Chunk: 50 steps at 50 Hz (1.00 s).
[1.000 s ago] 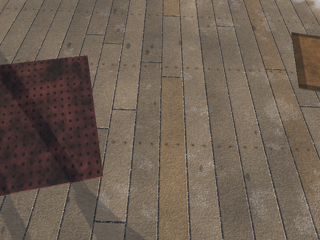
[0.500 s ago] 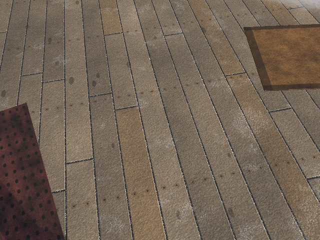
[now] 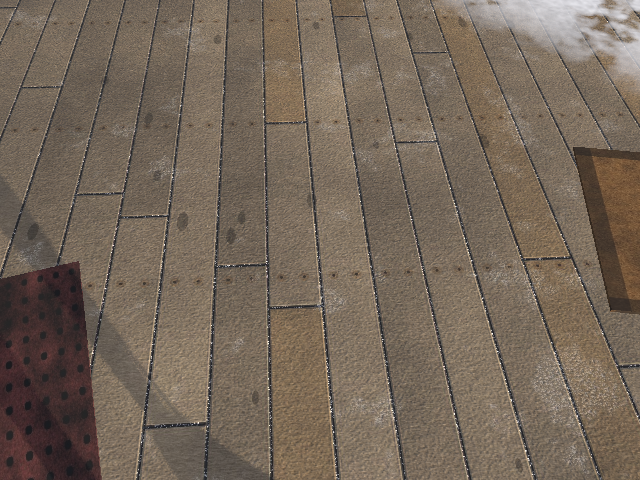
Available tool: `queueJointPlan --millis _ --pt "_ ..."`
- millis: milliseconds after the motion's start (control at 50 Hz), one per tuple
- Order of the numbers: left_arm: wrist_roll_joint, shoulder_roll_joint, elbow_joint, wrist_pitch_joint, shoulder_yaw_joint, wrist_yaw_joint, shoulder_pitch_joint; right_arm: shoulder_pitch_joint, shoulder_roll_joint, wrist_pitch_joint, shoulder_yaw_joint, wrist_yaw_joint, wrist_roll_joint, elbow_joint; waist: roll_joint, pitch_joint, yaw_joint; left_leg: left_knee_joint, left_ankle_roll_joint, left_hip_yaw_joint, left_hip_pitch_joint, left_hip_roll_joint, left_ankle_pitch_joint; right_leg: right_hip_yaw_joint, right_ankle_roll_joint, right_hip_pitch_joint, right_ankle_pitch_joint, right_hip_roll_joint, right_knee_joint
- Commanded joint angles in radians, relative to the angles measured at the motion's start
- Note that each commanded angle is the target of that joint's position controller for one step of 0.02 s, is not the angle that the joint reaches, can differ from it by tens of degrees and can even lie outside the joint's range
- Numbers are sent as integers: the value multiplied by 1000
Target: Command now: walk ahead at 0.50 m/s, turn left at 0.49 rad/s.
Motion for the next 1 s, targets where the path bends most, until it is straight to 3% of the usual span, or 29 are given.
queueJointPlan --millis 20,80,160,200,240,260,280,300,320,340,360,400,440,500,560,640,680,700,720,740,760,780,800,820,840,900,1000 --pt "-3 70 -78 2 13 -3 -59 23 -147 -17 -38 -5 5 -53 78 8 2 -158 120 -236 -55 229 251 -54 34 -11 136 12 -142" --pt "-11 63 -108 -1 7 -8 -162 89 -152 -12 -43 -11 4 -39 92 -10 -47 -112 85 -249 27 220 309 -54 35 -21 229 34 -268" --pt "-21 72 -146 -15 2 -8 -258 132 -160 -5 -47 -23 -13 -39 104 -15 -79 -34 77 -309 127 248 406 -44 19 -10 203 71 -380" --pt "-25 96 -141 -23 8 -5 -214 90 -174 -4 -52 -32 -17 -55 115 -23 -41 10 51 -344 118 263 420 -23 -3 100 153 85 -456" --pt "-26 137 -87 -36 27 11 -36 28 -191 -11 -56 -27 -15 -72 101 -91 49 166 11 -335 52 223 518 -33 -40 373 100 120 -538" --pt "-13 184 -62 -50 43 25 95 23 -167 -20 -49 -16 -3 -78 34 -183 112 366 -14 -281 -31 161 436 44 -79 587 70 29 -573" --pt "12 263 -65 -49 64 44 230 63 -78 -28 -26 -14 23 -111 -112 -341 139 654 -44 -161 -214 81 62 342 -142 843 -132 -246 -607" --pt "-2 293 -61 -29 78 42 190 131 -85 -20 -23 -16 17 -137 -296 -393 73 822 -52 -75 -419 2 -394 725 -236 900 -179 -377 -715" --pt "-9 196 -73 -18 64 37 122 103 -141 -1 -31 -24 -12 -95 -95 -231 50 901 -52 -75 -493 98 -314 628 -228 767 -261 -341 -713" --pt "-16 122 -77 -18 47 32 80 34 -135 4 -30 -13 -21 -95 1 -125 54 884 -58 -62 -480 126 -230 475 -210 645 -198 -285 -733" --pt "-14 93 -70 -21 39 29 56 7 -113 8 -28 -4 -21 -102 -2 -69 36 844 -65 -50 -457 155 -188 349 -184 560 -80 -237 -765" --pt "-20 87 -41 -38 36 28 75 -7 -92 30 -25 13 -40 -104 -69 -25 17 812 -82 -30 -418 174 -169 192 -169 479 183 -180 -783" --pt "-32 89 -14 -61 38 18 110 -10 -74 39 -23 15 -38 -111 -61 -47 0 800 -96 -27 -399 150 -164 102 -193 478 582 -178 -750" --pt "-37 99 12 -65 41 12 113 -75 -49 39 -12 19 -35 -134 -80 -56 -7 677 -116 -14 -424 134 -87 -13 -200 494 800 -157 -739" --pt "-39 100 29 -49 39 11 99 -157 -18 34 13 28 -29 -152 -105 -64 6 443 -118 49 -303 131 41 -121 -174 440 794 -99 -735" --pt "-46 129 76 -32 49 13 158 -209 -36 27 21 19 -32 -155 -102 -78 31 272 -91 72 -196 125 72 -95 -159 488 752 -126 -658" --pt "-54 134 90 -21 51 20 156 -151 -48 12 19 8 -42 -128 -64 -88 -3 130 -60 69 -91 117 128 -88 -133 493 675 -114 -546" --pt "-52 126 101 -18 49 21 190 -103 -76 -2 13 1 -54 -105 0 -118 -17 56 -43 41 13 140 268 -106 -105 468 572 -71 -435" --pt "-50 70 79 -19 29 21 239 -32 -129 -15 8 -9 -69 -99 130 -221 -21 105 0 -154 212 369 733 -139 -68 347 210 -23 -272" --pt "-79 -22 107 3 1 20 375 -36 -126 -7 11 -24 -36 -96 272 -364 19 136 176 -338 323 578 1017 -99 -49 274 -398 80 -103" --pt "-61 74 126 32 27 28 314 -14 -125 8 0 -26 4 -88 187 -341 -30 82 200 -330 267 534 695 -45 -55 223 -456 96 -17" --pt "-42 104 106 39 41 25 242 -36 -142 19 -5 -30 1 -78 171 -216 -29 -7 175 -313 193 494 346 -36 -62 134 -419 97 53" --pt "-31 103 105 41 45 20 196 -91 -112 27 4 -33 -11 -85 131 -134 -12 -89 126 -287 111 454 25 -20 -69 102 -334 68 32" --pt "-26 100 106 45 48 13 175 -131 -93 27 9 -37 -16 -88 151 -71 5 -160 87 -251 29 424 -145 -17 -68 113 -257 47 -4" --pt "-20 87 119 49 48 6 193 -155 -87 24 8 -40 -19 -86 172 -49 26 -200 63 -215 -27 400 -199 -32 -63 147 -201 47 -7" --pt "-20 57 132 47 53 -6 197 -157 -79 -4 2 -41 -18 -76 129 -60 41 -232 61 -141 -44 393 -200 -46 -57 153 -126 42 -4" --pt "-17 36 87 50 54 -26 97 -125 -108 -21 -19 -44 -17 -51 137 -37 26 -272 67 -75 -36 427 -301 -69 -47 105 -70 13 -149"
Velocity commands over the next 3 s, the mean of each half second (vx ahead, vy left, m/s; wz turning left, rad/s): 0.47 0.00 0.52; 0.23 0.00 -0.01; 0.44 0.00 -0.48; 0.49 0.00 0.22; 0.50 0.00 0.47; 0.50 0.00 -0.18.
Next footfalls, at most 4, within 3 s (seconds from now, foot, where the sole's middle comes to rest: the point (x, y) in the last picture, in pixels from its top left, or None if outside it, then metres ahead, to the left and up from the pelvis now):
0.26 right None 0.34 -0.12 -0.78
0.70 left None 0.44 0.12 -0.78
1.20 right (365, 462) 0.51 -0.09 -0.78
1.68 left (299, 316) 0.87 0.05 -0.78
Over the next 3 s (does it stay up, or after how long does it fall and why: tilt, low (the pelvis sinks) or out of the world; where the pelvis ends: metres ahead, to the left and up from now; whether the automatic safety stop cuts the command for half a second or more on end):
stays up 1.36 0.13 0.00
